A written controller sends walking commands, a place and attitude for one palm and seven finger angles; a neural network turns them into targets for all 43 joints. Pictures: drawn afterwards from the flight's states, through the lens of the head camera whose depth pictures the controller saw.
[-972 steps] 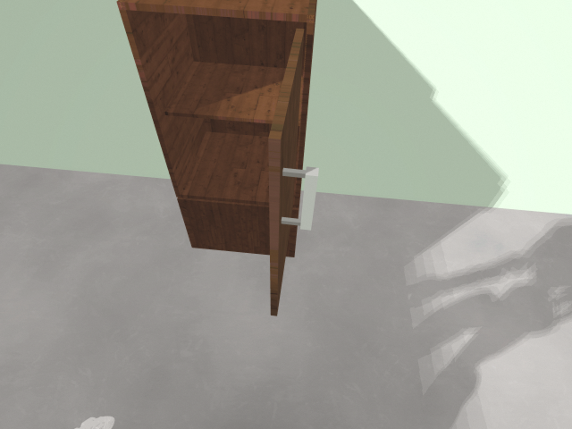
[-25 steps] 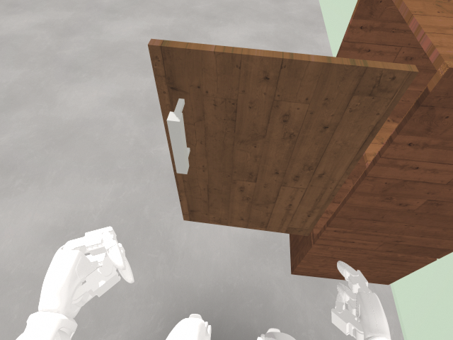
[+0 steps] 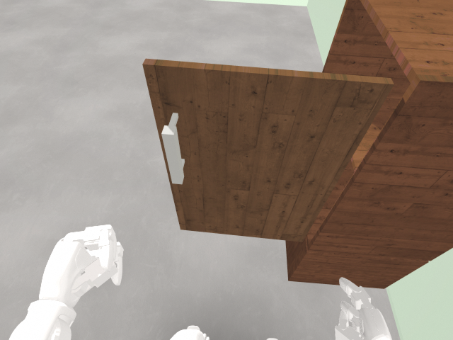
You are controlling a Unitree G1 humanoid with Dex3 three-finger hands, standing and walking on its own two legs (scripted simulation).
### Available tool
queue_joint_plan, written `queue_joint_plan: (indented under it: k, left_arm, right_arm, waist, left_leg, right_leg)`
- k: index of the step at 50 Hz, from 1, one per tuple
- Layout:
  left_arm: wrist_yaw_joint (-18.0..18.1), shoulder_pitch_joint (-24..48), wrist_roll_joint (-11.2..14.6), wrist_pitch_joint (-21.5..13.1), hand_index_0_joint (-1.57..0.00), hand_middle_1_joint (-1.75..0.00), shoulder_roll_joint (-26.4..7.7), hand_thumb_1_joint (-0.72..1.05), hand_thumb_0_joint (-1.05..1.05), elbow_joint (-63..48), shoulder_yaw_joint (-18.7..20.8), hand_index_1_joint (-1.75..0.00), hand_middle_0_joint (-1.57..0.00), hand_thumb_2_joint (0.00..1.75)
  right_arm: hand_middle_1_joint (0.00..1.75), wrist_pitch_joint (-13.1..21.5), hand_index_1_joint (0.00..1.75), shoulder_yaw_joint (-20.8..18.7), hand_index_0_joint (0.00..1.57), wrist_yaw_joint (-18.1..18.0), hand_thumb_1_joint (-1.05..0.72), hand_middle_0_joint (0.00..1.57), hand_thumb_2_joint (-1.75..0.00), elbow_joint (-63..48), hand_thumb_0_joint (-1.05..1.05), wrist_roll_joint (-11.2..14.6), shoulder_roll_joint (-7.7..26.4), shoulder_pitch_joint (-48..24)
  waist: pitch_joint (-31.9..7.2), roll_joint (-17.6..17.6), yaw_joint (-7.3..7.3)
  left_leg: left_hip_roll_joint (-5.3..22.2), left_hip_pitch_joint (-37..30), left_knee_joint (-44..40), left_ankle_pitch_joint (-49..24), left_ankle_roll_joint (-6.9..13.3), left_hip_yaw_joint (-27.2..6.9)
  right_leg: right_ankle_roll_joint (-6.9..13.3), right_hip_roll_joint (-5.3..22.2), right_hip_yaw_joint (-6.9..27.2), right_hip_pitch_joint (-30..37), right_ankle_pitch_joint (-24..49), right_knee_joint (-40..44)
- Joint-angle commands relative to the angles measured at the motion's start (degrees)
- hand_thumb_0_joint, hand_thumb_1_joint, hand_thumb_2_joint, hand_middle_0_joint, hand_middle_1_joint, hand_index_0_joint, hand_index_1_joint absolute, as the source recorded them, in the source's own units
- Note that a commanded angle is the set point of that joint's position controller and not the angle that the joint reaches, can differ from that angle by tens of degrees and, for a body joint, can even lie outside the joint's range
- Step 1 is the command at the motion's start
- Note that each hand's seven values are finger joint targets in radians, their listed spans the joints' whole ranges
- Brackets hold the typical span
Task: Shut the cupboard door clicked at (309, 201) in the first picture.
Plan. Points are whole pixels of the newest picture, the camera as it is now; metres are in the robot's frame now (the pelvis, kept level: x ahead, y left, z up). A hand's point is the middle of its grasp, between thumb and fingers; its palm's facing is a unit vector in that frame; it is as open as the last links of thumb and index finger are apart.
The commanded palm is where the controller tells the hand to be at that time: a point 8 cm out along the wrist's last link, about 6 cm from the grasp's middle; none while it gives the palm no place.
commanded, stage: raise the hand and make a fist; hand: left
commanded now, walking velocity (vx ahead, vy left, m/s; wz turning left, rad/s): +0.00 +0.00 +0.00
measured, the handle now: (176, 150) +0.46 +0.13 +0.06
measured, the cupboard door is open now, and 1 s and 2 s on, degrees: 89 89 89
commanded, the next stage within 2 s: bring the fist close to the handle in 0.22 s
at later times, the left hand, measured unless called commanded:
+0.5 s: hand (124, 259) +0.23 +0.17 +0.06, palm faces -0.06 -1.00 -0.03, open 3.1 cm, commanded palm +0.22 +0.22 +0.06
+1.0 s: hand (164, 218) +0.31 +0.13 +0.06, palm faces -0.09 -1.00 -0.01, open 3.1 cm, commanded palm +0.30 +0.17 +0.06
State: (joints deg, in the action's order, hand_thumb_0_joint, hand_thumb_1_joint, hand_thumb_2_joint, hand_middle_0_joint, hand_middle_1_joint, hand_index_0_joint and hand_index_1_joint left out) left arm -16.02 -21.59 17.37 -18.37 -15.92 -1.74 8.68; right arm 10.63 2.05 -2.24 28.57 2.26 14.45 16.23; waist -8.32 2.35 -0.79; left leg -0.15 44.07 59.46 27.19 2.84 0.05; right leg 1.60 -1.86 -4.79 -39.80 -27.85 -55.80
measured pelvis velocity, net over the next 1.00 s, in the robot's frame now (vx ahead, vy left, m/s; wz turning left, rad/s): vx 0.00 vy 0.00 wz -0.01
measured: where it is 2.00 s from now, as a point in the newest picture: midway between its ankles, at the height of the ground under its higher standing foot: outside the picture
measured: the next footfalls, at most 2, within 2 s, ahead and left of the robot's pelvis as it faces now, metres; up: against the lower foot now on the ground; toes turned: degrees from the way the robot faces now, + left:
none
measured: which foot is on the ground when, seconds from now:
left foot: down 0.00-1.00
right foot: down 0.00-1.00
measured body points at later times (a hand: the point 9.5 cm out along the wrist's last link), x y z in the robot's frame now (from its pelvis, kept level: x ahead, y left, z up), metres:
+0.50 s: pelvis +0.00 -0.01 -0.01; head +0.04 +0.00 +0.44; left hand +0.23 +0.23 +0.06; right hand +0.18 -0.24 -0.07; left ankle +0.02 +0.08 -0.67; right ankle +0.00 -0.11 -0.67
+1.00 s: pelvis +0.00 +0.00 +0.00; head +0.05 +0.00 +0.45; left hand +0.30 +0.18 +0.06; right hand +0.16 -0.24 -0.09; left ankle +0.02 +0.08 -0.67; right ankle +0.00 -0.11 -0.67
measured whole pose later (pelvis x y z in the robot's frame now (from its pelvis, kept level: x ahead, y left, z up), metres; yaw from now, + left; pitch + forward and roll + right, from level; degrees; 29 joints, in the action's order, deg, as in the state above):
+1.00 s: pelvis +0.00 +0.00 +0.00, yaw -1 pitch +13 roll -2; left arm -6.9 -2.0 11.1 -16.4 -11.4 9.4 1.5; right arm 6.5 2.2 -0.9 30.2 1.5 13.9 15.4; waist -7.7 2.1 -1.7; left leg -0.2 44.4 59.0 27.2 2.6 1.0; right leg 1.8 -1.8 -3.7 -41.1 -28.2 -56.7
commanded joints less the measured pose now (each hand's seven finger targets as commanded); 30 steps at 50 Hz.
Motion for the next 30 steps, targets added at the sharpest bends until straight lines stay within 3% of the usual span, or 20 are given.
queue_joint_plan:
  k: [1, 3, 7, 8, 9, 16, 22, 23, 25, 28, 30]
  left_arm:
    - [0.5, 3.3, 0.8, -4.6, -1.3, -1.5, -6.6, 0.9, 0.0, -11.6, 4.5, -1.5, -1.3, 0.9]
    - [0.7, 3.7, 0.6, -4.8, -1.3, -1.5, -7.3, 0.9, 0.0, -11.3, 4.8, -1.5, -1.3, 0.9]
    - [0.7, 3.1, 0.5, -5.2, -1.3, -1.5, -6.7, 0.9, 0.0, -12.0, 4.5, -1.5, -1.3, 0.9]
    - [0.8, 3.2, 0.6, -5.0, -1.3, -1.5, -8.0, 0.9, 0.0, -11.8, 5.6, -1.5, -1.3, 0.9]
    - [0.6, 3.1, 0.4, -4.9, -1.3, -1.5, -6.5, 0.9, 0.0, -11.8, 4.1, -1.5, -1.3, 0.9]
    - [0.3, 3.6, 0.7, -4.7, -1.3, -1.5, -6.7, 0.9, 0.0, -11.9, 4.3, -1.5, -1.3, 0.9]
    - [0.4, 11.8, 0.3, -4.8, -1.3, -1.5, -6.1, 0.9, 0.0, -9.7, 2.8, -1.5, -1.3, 0.9]
    - [0.5, 11.5, 0.4, -4.5, -1.3, -1.5, -7.0, 0.9, 0.0, -9.0, 3.7, -1.5, -1.3, 0.9]
    - [0.5, 12.4, 0.0, -3.9, -1.3, -1.5, -5.4, 0.9, 0.0, -9.4, 1.9, -1.5, -1.3, 0.9]
    - [1.5, 15.0, -0.7, -2.9, -1.3, -1.5, -6.6, 0.9, 0.0, -8.4, 2.4, -1.5, -1.3, 0.9]
    - [2.2, 16.5, -1.1, -2.3, -1.3, -1.5, -5.4, 0.9, 0.0, -7.9, 1.4, -1.5, -1.3, 0.9]
  right_arm:
    - [0.3, 3.3, 0.3, -3.6, 0.2, -0.3, -0.9, 0.2, -0.9, -8.9, 0.0, 0.3, 7.3, -3.6]
    - [0.3, 3.2, 0.3, -3.5, 0.2, -0.3, -0.9, 0.2, -0.9, -8.7, 0.0, 0.2, 7.5, -3.7]
    - [0.3, 3.2, 0.3, -3.6, 0.2, -0.2, -0.9, 0.2, -0.9, -9.0, 0.0, 0.3, 7.3, -3.8]
    - [0.3, 3.1, 0.3, -3.7, 0.2, -0.3, -0.9, 0.2, -0.9, -8.8, 0.0, 0.1, 7.5, -3.7]
    - [0.3, 3.1, 0.3, -3.5, 0.2, -0.2, -0.9, 0.2, -0.9, -8.9, 0.0, 0.2, 7.1, -3.7]
    - [0.3, 2.9, 0.3, -3.5, 0.2, -0.3, -0.9, 0.2, -0.9, -8.9, 0.0, 0.2, 7.1, -3.9]
    - [0.3, 3.1, 0.3, -3.2, 0.2, -0.7, -0.9, 0.2, -0.9, -7.8, 0.0, 0.1, 7.5, -3.7]
    - [0.3, 3.0, 0.3, -3.3, 0.2, -0.8, -0.9, 0.2, -0.9, -7.7, 0.0, -0.1, 7.6, -3.5]
    - [0.3, 2.9, 0.3, -3.1, 0.2, -0.5, -0.9, 0.2, -0.9, -8.2, 0.0, 0.1, 7.3, -3.6]
    - [0.3, 2.5, 0.3, -3.1, 0.2, -0.5, -0.9, 0.2, -0.9, -7.8, 0.0, 0.0, 7.6, -3.4]
    - [0.3, 2.1, 0.3, -3.0, 0.2, -0.4, -0.9, 0.2, -0.9, -7.9, 0.0, 0.0, 7.4, -3.3]
  waist:
    - [-8.6, 0.8, 0.07]
    - [-7.5, 1.1, 0.09]
    - [-9.0, 0.9, 0.12]
    - [-8.9, 0.7, 0.07]
    - [-8.9, 1.2, -0.06]
    - [-8.5, 0.9, -0.36]
    - [-7.9, -0.6, -1.76]
    - [-8.5, -1.0, -1.23]
    - [-10.0, 1.2, -1.07]
    - [-10.7, 1.2, -0.87]
    - [-10.9, 1.0, -1.06]
  left_leg:
    - [0.4, -8.0, -9.8, -12.9, -1.5, -3.4]
    - [0.5, -7.4, -9.8, -12.0, -1.5, -3.7]
    - [0.4, -8.0, -9.8, -12.3, -1.4, -3.4]
    - [0.4, -7.5, -9.1, -12.6, -1.3, -3.3]
    - [0.2, -7.5, -9.3, -12.3, -1.3, -3.2]
    - [0.2, -7.2, -8.9, -11.2, -1.2, -3.1]
    - [0.3, -5.6, -7.4, -9.7, -1.0, -3.3]
    - [0.3, -5.2, -6.9, -10.5, -1.0, -3.1]
    - [0.2, -6.6, -7.4, -11.6, -1.0, -2.9]
    - [0.3, -7.3, -7.8, -12.7, -1.0, -3.2]
    - [0.3, -7.8, -8.2, -13.7, -1.1, -3.0]
  right_leg:
    - [0.1, 0.2, 2.5, 4.0, 11.5, 7.2]
    - [0.4, 0.2, 2.8, 4.0, 10.5, 7.3]
    - [0.1, 0.2, 2.8, 4.0, 10.8, 7.2]
    - [0.1, 0.2, 3.4, 4.6, 11.4, 7.3]
    - [0.1, 0.3, 3.3, 4.6, 11.0, 7.4]
    - [-0.2, 0.4, 3.7, 4.0, 9.9, 7.9]
    - [-0.3, 0.6, 4.4, 2.0, 8.2, 7.7]
    - [-0.3, 0.6, 5.2, 3.2, 8.8, 7.7]
    - [-0.3, 0.8, 4.7, 3.7, 10.5, 7.5]
    - [-0.1, 0.6, 4.3, 4.3, 11.7, 7.0]
    - [-0.2, 0.7, 4.0, 4.6, 13.2, 7.0]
